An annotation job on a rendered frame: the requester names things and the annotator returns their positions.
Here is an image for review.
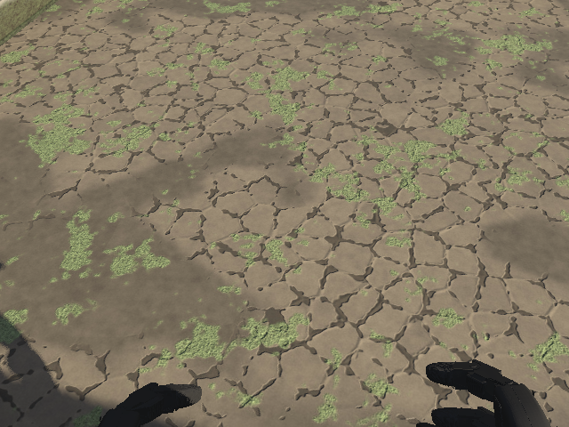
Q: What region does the left robot hand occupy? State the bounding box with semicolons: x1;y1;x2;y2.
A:
98;383;202;427

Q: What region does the right robot hand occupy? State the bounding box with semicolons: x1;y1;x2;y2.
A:
416;359;551;427

